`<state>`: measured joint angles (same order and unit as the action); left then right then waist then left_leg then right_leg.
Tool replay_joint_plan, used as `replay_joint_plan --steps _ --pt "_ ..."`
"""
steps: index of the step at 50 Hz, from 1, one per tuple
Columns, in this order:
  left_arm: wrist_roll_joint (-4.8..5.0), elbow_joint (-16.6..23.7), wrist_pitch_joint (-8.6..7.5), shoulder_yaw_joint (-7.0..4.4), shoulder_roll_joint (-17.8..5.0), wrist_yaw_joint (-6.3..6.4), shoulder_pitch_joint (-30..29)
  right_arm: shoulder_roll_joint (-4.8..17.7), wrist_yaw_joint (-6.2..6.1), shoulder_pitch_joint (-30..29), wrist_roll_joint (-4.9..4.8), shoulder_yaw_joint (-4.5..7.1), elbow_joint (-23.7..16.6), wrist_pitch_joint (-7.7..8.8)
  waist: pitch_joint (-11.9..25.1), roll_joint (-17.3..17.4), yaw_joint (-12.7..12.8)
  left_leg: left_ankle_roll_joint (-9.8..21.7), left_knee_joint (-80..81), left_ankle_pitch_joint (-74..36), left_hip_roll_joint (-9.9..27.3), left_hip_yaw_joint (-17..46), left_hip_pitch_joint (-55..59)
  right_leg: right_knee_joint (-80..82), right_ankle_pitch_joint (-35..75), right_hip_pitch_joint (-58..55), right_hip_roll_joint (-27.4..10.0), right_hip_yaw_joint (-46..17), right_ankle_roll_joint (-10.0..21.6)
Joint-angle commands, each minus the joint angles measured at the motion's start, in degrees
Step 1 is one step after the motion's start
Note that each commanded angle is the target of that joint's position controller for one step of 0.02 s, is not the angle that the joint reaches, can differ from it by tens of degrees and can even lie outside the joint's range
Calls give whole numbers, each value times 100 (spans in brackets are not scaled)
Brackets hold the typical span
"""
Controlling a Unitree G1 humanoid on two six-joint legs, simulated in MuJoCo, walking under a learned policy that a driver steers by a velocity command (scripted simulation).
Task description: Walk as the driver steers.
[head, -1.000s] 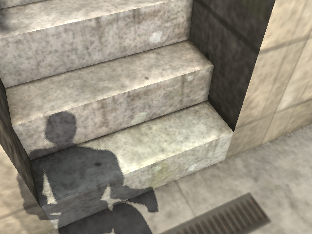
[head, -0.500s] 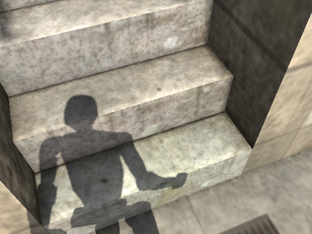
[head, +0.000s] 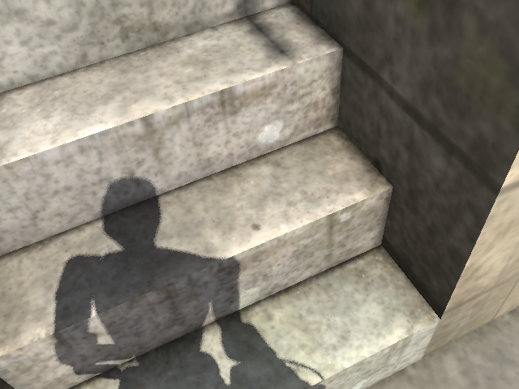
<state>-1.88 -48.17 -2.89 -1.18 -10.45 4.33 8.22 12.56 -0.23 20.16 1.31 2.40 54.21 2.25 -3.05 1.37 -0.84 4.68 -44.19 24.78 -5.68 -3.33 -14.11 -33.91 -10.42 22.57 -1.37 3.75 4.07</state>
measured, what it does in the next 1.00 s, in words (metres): walks ahead: left foot, then right foot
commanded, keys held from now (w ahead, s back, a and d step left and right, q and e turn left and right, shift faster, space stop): w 0.62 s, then no key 0.38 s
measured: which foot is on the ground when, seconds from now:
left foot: up 0.00-0.32, down 0.34-1.00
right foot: down 0.00-0.36, up 0.38-0.60, down 0.62-1.00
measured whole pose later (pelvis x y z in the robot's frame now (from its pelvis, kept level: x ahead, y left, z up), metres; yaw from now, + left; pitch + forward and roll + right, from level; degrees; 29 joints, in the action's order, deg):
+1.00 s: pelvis +0.12 +0.07 +0.02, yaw +0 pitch -1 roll +0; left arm 0.2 -59.3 -4.3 1.7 -8.5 2.3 12.0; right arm 10.9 -2.9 10.7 0.1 -1.2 60.6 1.8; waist -0.2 0.7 0.8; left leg 1.0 -17.2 14.2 -0.9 1.3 -1.9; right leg -17.5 -8.1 8.6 1.9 4.5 2.7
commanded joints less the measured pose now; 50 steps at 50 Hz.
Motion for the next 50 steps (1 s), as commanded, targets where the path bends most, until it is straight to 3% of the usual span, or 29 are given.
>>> replay_joint_plan --steps 1,2,3,4,6,7,8,10,12,13,14,15,16,17,18,19,20,21,24,26,28,30,31,32,33,34,36,40,50 --pt "187 120 18 -261 -1039 -36 474 884 -1 398 194 269 -121 -132 5 -857 179 -228 -1507 -169 492 552 -1466 2592 -1227 -1157 -2004 -2927 781" --pt "167 131 -22 -232 -955 -63 261 733 17 257 150 261 -109 -149 55 -662 82 -354 -1384 -464 561 579 -1263 2480 -259 -1061 -1709 -2293 601" --pt "126 98 -9 -250 -1022 34 275 794 41 114 213 312 -152 -244 147 -497 87 -482 -1689 -613 497 487 -1192 2102 1387 -1196 -1644 -1903 606" --pt "108 37 -27 -238 -1039 64 370 659 60 184 211 302 -93 -297 457 -457 66 -531 -1874 -695 457 546 -1089 1781 2622 -1331 -1541 -1474 642" --pt "95 -110 -68 -225 -1026 56 610 520 61 130 160 297 -106 -350 684 -606 86 -603 -1982 -749 396 578 -1149 1509 3487 -1443 -1424 -1011 731" --pt "85 -165 -68 -218 -1022 44 635 493 65 28 160 287 -138 -374 689 -738 112 -647 -1814 -793 406 580 -1191 1525 3209 -1429 -1356 -893 745" --pt "91 -190 -114 -145 -812 -59 625 372 52 132 146 218 -17 -379 743 -936 111 -685 -1316 -837 469 543 -910 1748 1991 -1192 -1194 -704 722" --pt "64 -249 -78 -199 -978 -105 520 353 -8 -296 164 148 -174 -459 370 -1293 245 -769 -444 -737 478 321 -741 2040 568 -895 -1126 -780 719" --pt "45 -329 -22 -246 -1075 -83 569 308 -81 -254 185 70 -184 -489 371 -1297 286 -728 206 -552 458 196 -105 2117 80 -618 -1165 -821 777" --pt "-6 -364 6 -302 -1158 -107 605 207 -102 -239 147 -3 -163 -459 325 -1304 285 -630 658 -420 482 184 59 2150 -214 -573 -1218 -895 811" --pt "-5 -342 24 -209 -822 -123 487 135 -229 -1 -35 -28 -47 -423 449 -1485 224 -488 1306 -395 421 252 664 2215 -46 -547 -1037 -894 749" --pt "72 -334 31 -180 -725 -161 321 92 -322 203 -56 -65 32 -360 364 -1441 38 -387 2028 -851 357 108 1035 2102 -405 -452 -932 -816 651" --pt "124 -345 64 -173 -623 -187 296 172 -406 509 -64 -53 181 -316 213 -1262 -46 -372 2456 -980 207 -97 1461 1716 -899 -125 -703 -670 445" --pt "124 -325 31 -127 -433 -223 319 263 -432 529 32 -77 188 -220 -33 -694 -79 -369 2982 -1054 478 290 1653 1252 -1090 245 -541 -537 216" --pt "101 -203 -9 -62 -202 -283 367 484 -393 468 134 -89 84 -73 149 505 -60 -328 3450 -1085 1545 1701 2014 201 -1631 727 -297 -355 -74" --pt "104 -51 5 -33 -197 -313 363 1198 -345 491 145 98 125 -98 -75 1748 25 265 3629 -627 2129 2497 917 -306 -1934 778 53 -82 -205" --pt "19 -80 5 -145 -638 -352 157 1043 -298 324 102 144 27 -75 -299 1168 -42 586 3740 -369 2038 2500 875 -1044 -1628 874 -42 -215 -237" --pt "13 -126 -14 -173 -647 -406 167 747 -277 281 69 76 3 -36 -278 885 2 689 3719 -798 1960 2286 907 -1411 -1444 980 -39 -259 -261" --pt "69 -306 -53 -69 -293 -466 399 271 -331 -353 113 -89 -216 40 -9 413 406 570 3130 -3466 1611 1242 580 -1329 -1029 179 -77 -135 -360" --pt "86 -326 -20 85 -24 -436 261 197 -333 -571 74 -178 -340 60 321 397 354 566 2799 -4617 1655 1042 498 -307 -758 -520 63 -87 -370" --pt "191 -342 -25 146 18 -364 213 260 -331 -611 -34 -205 -354 61 557 692 322 419 2508 -5079 1628 1103 695 764 20 -1057 208 46 -280" --pt "114 -437 -86 136 -106 -321 369 261 -255 -520 -169 -254 -270 130 835 774 295 153 2243 -5178 1460 1106 809 1677 907 -1860 59 -1 -248" --pt "28 -485 -102 123 -228 -261 642 237 -271 -482 -177 -264 -217 123 925 875 394 92 2056 -4377 1341 1064 498 1617 892 -2293 -240 -295 -240" --pt "8 -482 -101 134 -465 -253 375 -71 -216 -122 -178 -339 -177 104 712 -48 61 -58 2358 -2733 1084 958 313 1418 1389 -2101 -538 -635 -140" --pt "65 -394 -121 200 -204 -253 -59 -88 -263 -90 -105 -384 -22 77 311 -255 -43 -45 2911 -1893 1077 1074 502 1698 1111 -1504 -563 -713 -72" --pt "120 -396 -158 234 -61 -270 -124 152 -303 -305 -41 -341 21 39 -136 -271 63 -52 2989 -1984 1084 1115 483 1786 1109 -1294 -465 -670 -142" --pt "172 -547 -232 225 -118 -248 199 416 -314 -419 -35 -265 83 3 95 -404 114 -32 2908 -2464 1115 1082 713 1759 1494 -1525 -388 -643 -229" --pt "199 -603 -218 219 -131 -214 164 218 -265 -579 -124 -306 257 64 409 -386 97 -112 2945 -2614 1164 1040 860 1713 2025 -1847 -421 -647 -259" --pt "201 -964 -185 242 -209 -191 462 260 -279 -794 -119 -305 554 -36 397 -90 119 -174 2857 -2515 1229 998 890 1713 1730 -1773 -448 -650 -288"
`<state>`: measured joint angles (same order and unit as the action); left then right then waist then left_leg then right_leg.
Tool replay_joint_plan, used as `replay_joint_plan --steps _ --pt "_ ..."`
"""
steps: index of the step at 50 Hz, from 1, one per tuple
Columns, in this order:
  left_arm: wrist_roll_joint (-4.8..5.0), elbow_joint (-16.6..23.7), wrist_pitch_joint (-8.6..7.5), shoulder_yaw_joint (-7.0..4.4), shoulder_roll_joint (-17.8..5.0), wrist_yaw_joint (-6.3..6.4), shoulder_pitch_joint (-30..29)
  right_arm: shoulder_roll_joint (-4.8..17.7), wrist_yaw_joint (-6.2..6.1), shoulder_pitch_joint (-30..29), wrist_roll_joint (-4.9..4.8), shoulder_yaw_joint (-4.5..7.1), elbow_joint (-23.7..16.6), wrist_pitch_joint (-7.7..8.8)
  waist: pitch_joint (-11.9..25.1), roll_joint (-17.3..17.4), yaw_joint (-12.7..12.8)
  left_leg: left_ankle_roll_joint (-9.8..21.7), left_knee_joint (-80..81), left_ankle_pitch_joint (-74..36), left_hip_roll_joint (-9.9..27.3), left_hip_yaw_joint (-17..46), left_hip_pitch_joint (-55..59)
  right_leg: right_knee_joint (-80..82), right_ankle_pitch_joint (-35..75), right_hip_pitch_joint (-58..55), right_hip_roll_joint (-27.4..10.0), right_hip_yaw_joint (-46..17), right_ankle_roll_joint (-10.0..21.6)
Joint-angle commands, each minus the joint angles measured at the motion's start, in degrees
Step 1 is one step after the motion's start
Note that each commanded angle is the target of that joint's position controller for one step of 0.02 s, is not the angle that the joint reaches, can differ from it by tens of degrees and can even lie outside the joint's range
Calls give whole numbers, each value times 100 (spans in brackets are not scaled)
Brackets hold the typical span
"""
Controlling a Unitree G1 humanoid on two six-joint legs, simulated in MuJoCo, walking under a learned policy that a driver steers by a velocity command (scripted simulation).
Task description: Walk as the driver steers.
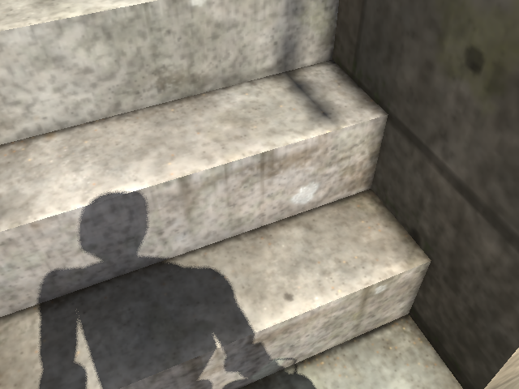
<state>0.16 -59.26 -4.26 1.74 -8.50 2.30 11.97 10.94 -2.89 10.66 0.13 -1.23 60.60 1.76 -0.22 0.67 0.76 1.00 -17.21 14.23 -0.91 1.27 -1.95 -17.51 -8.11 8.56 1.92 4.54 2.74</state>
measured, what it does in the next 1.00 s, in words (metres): stands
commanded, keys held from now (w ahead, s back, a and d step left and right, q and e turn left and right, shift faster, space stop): no key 0.80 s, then w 0.20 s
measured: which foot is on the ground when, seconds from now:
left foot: down 0.00-1.00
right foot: down 0.00-1.00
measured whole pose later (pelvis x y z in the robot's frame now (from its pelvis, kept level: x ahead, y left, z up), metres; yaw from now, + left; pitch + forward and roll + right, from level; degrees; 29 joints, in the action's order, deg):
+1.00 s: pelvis -0.01 -0.01 +0.00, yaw +0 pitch +0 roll +0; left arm -0.5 -59.6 -3.3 2.6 -8.1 2.6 17.8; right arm 10.0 -3.9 20.1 0.8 -2.7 64.9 -0.9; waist 0.9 1.5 2.1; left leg -0.1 -18.2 14.2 0.1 1.8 -3.9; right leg -17.9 -7.8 10.2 2.9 4.4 4.0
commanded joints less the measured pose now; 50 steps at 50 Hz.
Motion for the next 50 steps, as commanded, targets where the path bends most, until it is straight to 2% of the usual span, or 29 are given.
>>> replay_joint_plan --steps 1,6,9,18,19,21,23,26,27,40,44,50 --pt "-5 116 -43 -45 -410 12 122 432 -15 159 -2 56 -61 6 101 -14 -39 192 157 -1419 757 538 -341 78 1460 -366 -777 -734 -154" --pt "-9 -23 -7 -9 -403 10 330 447 -20 263 3 37 79 -64 -24 -9 -30 184 154 -1148 759 533 -462 115 1153 -301 -754 -755 -150" --pt "-29 -132 34 1 -349 76 516 432 -95 294 13 20 111 -113 -160 0 -12 193 172 -778 724 556 -606 142 704 -178 -732 -780 -147" --pt "-25 -250 61 47 -282 84 785 351 -112 583 20 -25 246 -185 -263 -86 -27 187 92 -510 698 539 -755 176 457 -58 -698 -815 -125" --pt "-82 -197 85 -11 -463 63 752 455 -90 751 26 -25 334 -196 -310 27 -1 212 76 -363 711 488 -789 195 252 -24 -790 -864 -69" --pt "-73 -204 108 -6 -405 45 782 348 -75 783 40 -57 345 -208 -368 -42 3 212 71 -329 704 485 -773 260 68 103 -780 -889 -57" --pt "-52 -230 119 2 -350 49 844 339 -72 810 48 -70 338 -208 -386 -96 5 211 70 -303 706 482 -791 294 -67 126 -755 -887 -59" --pt "-30 -240 114 -21 -374 39 937 263 -73 970 55 -115 382 -231 -344 -124 3 198 8 -223 705 475 -776 295 -64 138 -776 -875 -42" --pt "14 -204 110 2 -368 48 897 340 -79 930 98 -88 332 -243 -431 -144 -4 165 -2 -234 698 505 -853 224 -10 167 -758 -866 -31" --pt "-8 -115 107 18 -376 52 1030 298 -99 1182 81 -125 278 -284 -379 -57 1 123 -104 -176 657 479 -906 203 2 182 -785 -926 20" --pt "-65 67 76 23 -422 19 830 252 -122 1288 78 -138 360 -330 -456 -146 65 157 -7 -41 477 392 -764 648 -1095 408 -954 -1234 -22" --pt "-61 197 22 10 -477 39 648 308 -113 1271 66 -76 352 -204 -352 -284 127 240 236 -295 411 368 -621 789 -1027 156 -966 -1275 6"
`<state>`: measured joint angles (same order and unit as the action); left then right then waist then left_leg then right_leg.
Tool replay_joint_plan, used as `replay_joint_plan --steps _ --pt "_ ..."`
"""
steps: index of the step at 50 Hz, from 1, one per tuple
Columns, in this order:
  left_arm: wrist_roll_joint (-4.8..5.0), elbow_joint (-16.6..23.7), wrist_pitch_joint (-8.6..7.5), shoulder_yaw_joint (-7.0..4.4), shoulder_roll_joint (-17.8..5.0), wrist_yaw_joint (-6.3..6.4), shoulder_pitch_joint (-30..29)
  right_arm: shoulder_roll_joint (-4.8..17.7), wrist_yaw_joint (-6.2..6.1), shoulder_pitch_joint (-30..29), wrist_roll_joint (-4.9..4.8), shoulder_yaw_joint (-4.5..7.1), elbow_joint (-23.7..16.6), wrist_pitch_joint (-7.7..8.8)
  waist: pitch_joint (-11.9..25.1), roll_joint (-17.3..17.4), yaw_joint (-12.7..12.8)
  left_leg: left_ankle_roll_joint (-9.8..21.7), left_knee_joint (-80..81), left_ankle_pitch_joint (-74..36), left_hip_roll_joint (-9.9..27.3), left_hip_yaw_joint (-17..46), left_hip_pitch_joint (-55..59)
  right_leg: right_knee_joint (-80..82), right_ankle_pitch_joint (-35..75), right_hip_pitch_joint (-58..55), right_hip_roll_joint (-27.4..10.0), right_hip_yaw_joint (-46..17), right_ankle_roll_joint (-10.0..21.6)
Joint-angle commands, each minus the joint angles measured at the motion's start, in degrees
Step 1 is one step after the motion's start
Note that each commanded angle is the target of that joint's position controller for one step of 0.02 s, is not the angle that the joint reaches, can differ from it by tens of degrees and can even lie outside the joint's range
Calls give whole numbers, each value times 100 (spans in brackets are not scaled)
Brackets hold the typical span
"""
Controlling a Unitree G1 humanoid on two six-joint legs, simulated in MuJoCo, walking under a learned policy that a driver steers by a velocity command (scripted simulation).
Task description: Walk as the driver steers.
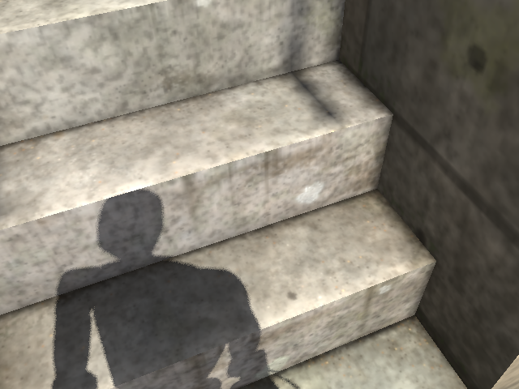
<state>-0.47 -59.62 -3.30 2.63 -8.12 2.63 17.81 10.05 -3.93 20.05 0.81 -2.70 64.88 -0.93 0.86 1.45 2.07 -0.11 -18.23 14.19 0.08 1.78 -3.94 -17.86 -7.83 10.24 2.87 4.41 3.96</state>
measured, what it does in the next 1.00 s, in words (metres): stands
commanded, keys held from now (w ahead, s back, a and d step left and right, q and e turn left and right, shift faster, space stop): w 1.00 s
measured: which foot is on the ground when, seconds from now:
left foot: down 0.00-1.00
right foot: down 0.00-1.00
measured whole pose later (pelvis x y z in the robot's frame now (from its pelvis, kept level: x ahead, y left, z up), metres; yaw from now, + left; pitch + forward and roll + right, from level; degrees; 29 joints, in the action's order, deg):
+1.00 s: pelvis +0.01 +0.02 +0.00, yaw +1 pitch +0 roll +0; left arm -0.1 -54.0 -4.9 3.3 -10.6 1.4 7.3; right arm 12.9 -2.1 8.7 0.0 -1.5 59.1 2.6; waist -0.1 0.4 0.5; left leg 1.0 -13.2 12.2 -1.3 2.7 -0.8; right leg -15.7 -6.4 9.1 0.2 2.0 0.5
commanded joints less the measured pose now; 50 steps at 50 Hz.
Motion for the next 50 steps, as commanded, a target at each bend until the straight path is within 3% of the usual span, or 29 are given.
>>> replay_joint_plan --steps 1,3,5,6,7,8,9,11,12,16,20,23,28,29,30,31,32,33,34,35,36,37,38,40,46,48,49,50 --pt "4 253 -82 -85 -525 8 30 400 -4 318 -1 76 -88 82 -447 -367 -1 364 370 -319 312 322 -404 816 -1004 -40 -1054 -1239 -105" --pt "-44 248 -97 -125 -530 -9 36 337 1 340 -36 54 -78 127 -352 -305 10 409 398 -329 319 303 -345 825 -914 -140 -1054 -1215 -88" --pt "-24 249 -97 -152 -519 -47 -56 346 40 368 -32 50 -92 195 -407 -377 -24 452 479 -410 373 360 -304 768 -695 -160 -978 -1093 -98" --pt "-39 385 -147 -20 -242 -159 -310 505 131 45 -96 97 -247 208 -565 -721 -92 444 556 -986 524 437 -321 632 62 15 -804 -787 -211" --pt "-37 403 -198 -28 -258 -195 -309 624 158 -17 -90 128 -294 248 -365 -537 -49 452 503 -1290 553 443 -259 483 616 -157 -818 -717 -229" --pt "61 376 -247 7 -195 -175 -220 510 133 -78 -116 136 -380 278 -140 -503 -100 418 486 -1614 548 497 -125 404 1256 -285 -811 -695 -265" --pt "72 393 -275 -3 -280 -154 -201 534 123 -54 -129 147 -386 302 15 -350 -103 394 467 -1749 556 483 -78 310 1497 -441 -846 -691 -267" --pt "62 471 -293 -31 -433 -133 -304 505 120 -124 -137 154 -427 328 137 -120 -110 368 483 -1924 570 500 -31 240 1559 -526 -885 -706 -249" --pt "61 484 -247 -121 -647 -29 -393 383 43 -70 -80 99 -344 330 220 285 -96 406 463 -1709 523 477 -4 259 1409 -693 -944 -802 -116" --pt "68 531 -198 -88 -511 -3 -648 515 -3 -358 -71 108 -482 341 -105 -39 -119 441 615 -1792 617 613 41 416 1163 -414 -934 -757 -178" --pt "70 550 -201 -103 -534 -65 -827 628 76 -633 -14 131 -625 421 -4 -39 -142 421 621 -2223 695 642 123 373 1317 -489 -939 -726 -191" --pt "74 598 -229 -59 -495 -114 -1035 568 125 -743 -21 122 -711 418 34 -246 -190 352 649 -2375 705 628 224 325 1418 -427 -919 -684 -249" --pt "85 662 -237 -16 -576 -130 -1216 633 157 -993 -13 119 -872 440 168 -141 -184 297 686 -2451 726 637 289 326 1304 -418 -963 -708 -267" --pt "363 379 -20 -243 -1198 -140 -906 1106 91 -767 288 332 -1185 454 28 -889 -595 233 306 -3587 1468 1391 1016 -191 534 596 -600 -396 -180" --pt "279 472 94 -224 -942 -168 -826 1345 23 -591 263 420 -1077 407 82 -128 -498 457 87 -3931 1940 1825 1377 -523 -326 1308 -614 -394 -202" --pt "172 498 177 -202 -796 -196 -706 1169 -47 -640 233 381 -1123 372 129 304 -416 750 110 -3500 2273 2044 1204 -823 -892 1461 -713 -460 -166" --pt "6 795 -11 88 60 -279 -854 422 15 -1209 -27 84 -1060 387 489 1226 176 569 663 -1059 1124 784 -179 135 -460 -300 -945 -722 -127" --pt "-176 899 -146 53 -272 -284 -1452 187 102 -1446 -171 58 -1033 372 -247 878 -8 339 702 -723 538 522 -753 368 584 -525 -931 -861 -223" --pt "-213 881 -192 3 -591 -249 -1443 325 137 -1254 -142 90 -1043 391 -244 601 -124 317 829 -909 496 545 -823 207 941 -659 -955 -800 -283" --pt "-153 883 -215 -30 -824 -218 -1455 457 158 -1007 -89 93 -1014 412 -204 16 -239 282 1012 -1271 500 552 -446 151 1166 -479 -1018 -833 -338" --pt "-24 850 -220 -35 -829 -203 -1374 713 155 -990 -2 148 -996 421 -212 -180 -223 288 942 -1785 570 554 -28 176 1477 -271 -997 -860 -349" --pt "102 799 -285 -26 -788 -173 -1180 905 139 -1040 4 208 -986 408 -124 -183 -163 330 788 -2126 620 574 190 252 1672 -254 -1020 -877 -330" --pt "127 798 -318 -23 -823 -140 -1120 909 141 -1044 -5 221 -993 401 117 -220 -172 326 677 -2246 631 547 355 231 1839 -401 -1018 -891 -316" --pt "57 810 -282 -19 -797 -125 -1109 803 181 -1022 -46 210 -933 391 357 -228 -192 358 625 -1972 627 537 319 234 1787 -616 -1027 -890 -309" --pt "26 843 -250 -8 -738 -141 -1177 798 177 -1094 -49 191 -812 357 180 -291 -181 338 753 -1503 608 556 185 406 1434 -573 -1011 -882 -360" --pt "12 863 -218 -20 -750 -111 -1217 776 152 -1097 -90 176 -745 391 146 -261 -151 351 824 -1374 600 594 179 486 1348 -573 -1027 -903 -377" --pt "46 611 -177 -140 -1091 -78 -728 1053 166 -976 -67 282 -676 407 -377 -293 -111 243 199 -2595 746 514 -191 -194 2834 -547 -1038 -824 -331" --pt "65 564 -146 -154 -1071 -56 -454 1041 177 -761 -144 289 -619 405 240 -256 -95 249 -47 -2762 738 460 -115 -464 3279 -852 -1060 -776 -247"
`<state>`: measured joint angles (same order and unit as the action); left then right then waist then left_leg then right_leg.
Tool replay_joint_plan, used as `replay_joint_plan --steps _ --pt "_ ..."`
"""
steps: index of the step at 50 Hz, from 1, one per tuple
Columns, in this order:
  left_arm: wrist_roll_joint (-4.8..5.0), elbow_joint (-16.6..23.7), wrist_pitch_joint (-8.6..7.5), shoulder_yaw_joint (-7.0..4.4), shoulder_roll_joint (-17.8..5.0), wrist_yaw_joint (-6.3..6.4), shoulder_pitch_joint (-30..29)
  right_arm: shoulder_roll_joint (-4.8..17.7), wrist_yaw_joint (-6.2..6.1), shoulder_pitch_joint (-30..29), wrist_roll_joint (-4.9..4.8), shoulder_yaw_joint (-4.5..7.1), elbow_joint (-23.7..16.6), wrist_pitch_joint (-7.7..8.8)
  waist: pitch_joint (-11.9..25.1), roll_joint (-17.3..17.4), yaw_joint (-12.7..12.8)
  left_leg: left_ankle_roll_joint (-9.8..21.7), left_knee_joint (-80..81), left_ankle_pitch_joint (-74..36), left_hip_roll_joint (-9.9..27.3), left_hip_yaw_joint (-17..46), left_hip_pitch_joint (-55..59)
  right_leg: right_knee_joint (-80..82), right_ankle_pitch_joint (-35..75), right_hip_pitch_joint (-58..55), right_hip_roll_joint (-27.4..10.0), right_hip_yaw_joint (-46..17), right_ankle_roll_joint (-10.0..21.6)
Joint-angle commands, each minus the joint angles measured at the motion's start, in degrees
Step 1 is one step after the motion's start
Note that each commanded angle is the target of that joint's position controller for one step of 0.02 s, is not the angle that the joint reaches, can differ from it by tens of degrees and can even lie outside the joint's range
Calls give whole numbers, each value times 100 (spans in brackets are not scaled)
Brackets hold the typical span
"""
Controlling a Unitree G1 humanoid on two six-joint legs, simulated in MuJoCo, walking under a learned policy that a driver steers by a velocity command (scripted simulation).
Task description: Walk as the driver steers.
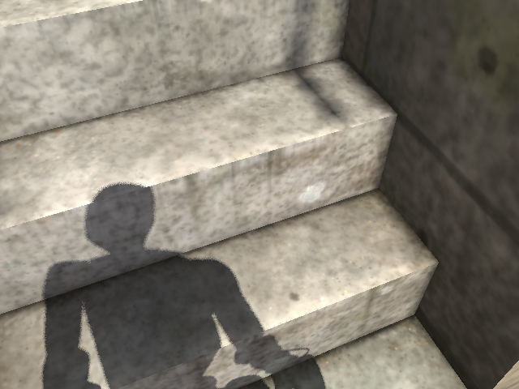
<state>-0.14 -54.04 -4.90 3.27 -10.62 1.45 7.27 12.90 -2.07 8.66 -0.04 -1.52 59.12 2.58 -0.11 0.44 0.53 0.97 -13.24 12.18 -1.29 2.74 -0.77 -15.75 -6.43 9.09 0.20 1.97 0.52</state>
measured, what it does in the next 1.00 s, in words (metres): stands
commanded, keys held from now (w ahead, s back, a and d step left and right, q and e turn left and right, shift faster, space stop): w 1.00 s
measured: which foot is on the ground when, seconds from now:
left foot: down 0.00-1.00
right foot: down 0.00-1.00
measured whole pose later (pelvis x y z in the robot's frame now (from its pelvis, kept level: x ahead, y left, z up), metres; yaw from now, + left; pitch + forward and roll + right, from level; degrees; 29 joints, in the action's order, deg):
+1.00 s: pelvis -0.02 -0.01 -0.01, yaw -1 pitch -1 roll +0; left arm -0.3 -59.8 -3.1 1.7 -7.9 2.7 19.0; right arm 9.1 -4.6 18.1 0.5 -1.0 63.6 -1.2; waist -0.4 0.4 0.5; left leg -0.3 -21.1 14.9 -0.1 2.2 -5.4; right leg -20.4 -7.0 12.7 1.5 1.2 1.6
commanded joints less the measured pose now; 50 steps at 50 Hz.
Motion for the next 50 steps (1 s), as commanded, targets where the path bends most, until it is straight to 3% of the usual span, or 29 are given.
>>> replay_joint_plan --steps 1,3,5,9,10,12,17,21,23,29,34,39,45,50 --pt "31 33 42 -212 -731 56 551 676 6 350 -103 161 -36 37 525 -124 56 121 -604 -2216 822 334 -506 -746 3042 -811 -800 -526 129" --pt "9 22 108 -180 -501 42 434 517 21 183 -9 135 -28 -32 452 -95 47 82 -366 -1137 742 383 -597 -492 1668 -568 -722 -518 45" --pt "-22 26 149 -170 -477 32 324 494 0 38 68 118 -28 -111 36 -50 43 77 -283 -864 735 431 -659 -304 939 -138 -661 -548 -25" --pt "-20 -149 143 -214 -607 13 628 590 -22 287 72 155 95 -178 -5 -98 4 126 -302 -479 697 429 -641 -202 566 -43 -588 -622 -38" --pt "-27 -170 150 -210 -588 17 649 573 -25 311 70 154 121 -182 -65 -85 -4 129 -289 -372 683 426 -685 -169 470 -8 -583 -641 -37" --pt "-29 -167 158 -214 -542 32 672 471 -155 297 82 123 147 -255 -142 3 -1 157 -253 -221 678 432 -684 -34 45 142 -616 -709 -38" --pt "-16 -323 132 -187 -426 62 998 435 -210 631 70 131 271 -364 -287 -184 -48 194 -264 7 659 418 -671 169 -532 363 -588 -773 -66" --pt "-25 -381 149 -196 -401 79 1168 342 -212 813 76 116 346 -362 -335 -138 -36 200 -259 96 635 400 -768 217 -695 372 -583 -801 -39" --pt "16 -365 147 -169 -355 113 1213 393 -217 818 101 149 325 -362 -343 -149 -1 162 -277 78 629 427 -886 110 -563 316 -551 -763 -14" --pt "8 -380 141 -175 -301 112 1376 226 -226 1090 108 106 379 -409 -389 -89 -7 137 -315 198 605 406 -951 99 -695 409 -551 -756 33" --pt "16 -428 145 -184 -247 73 1466 164 -177 1251 98 101 422 -344 -410 -34 12 139 -296 157 645 434 -995 21 -417 318 -512 -687 43" --pt "10 -414 137 -199 -207 114 1472 117 -251 1276 96 102 391 -388 -423 -34 10 137 -345 127 623 422 -1014 2 -470 357 -527 -730 59" --pt "4 -422 137 -196 -140 139 1489 133 -270 1297 78 134 371 -376 -425 -50 6 152 -361 -43 612 428 -1013 -46 -256 296 -499 -755 49" --pt "-26 -493 145 -232 -113 125 1555 16 -274 1362 48 111 418 -361 -391 -58 -8 194 -334 -116 639 407 -879 -5 -197 272 -502 -755 34"
Keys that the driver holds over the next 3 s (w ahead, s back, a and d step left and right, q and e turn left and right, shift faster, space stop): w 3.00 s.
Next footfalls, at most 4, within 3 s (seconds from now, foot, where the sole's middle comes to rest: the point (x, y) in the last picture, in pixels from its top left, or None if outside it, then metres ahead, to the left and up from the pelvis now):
none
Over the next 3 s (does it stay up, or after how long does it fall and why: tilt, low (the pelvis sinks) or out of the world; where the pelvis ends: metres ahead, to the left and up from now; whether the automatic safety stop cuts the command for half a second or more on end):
stays up -0.01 0.00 -0.01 its command is cut before an obstacle from the start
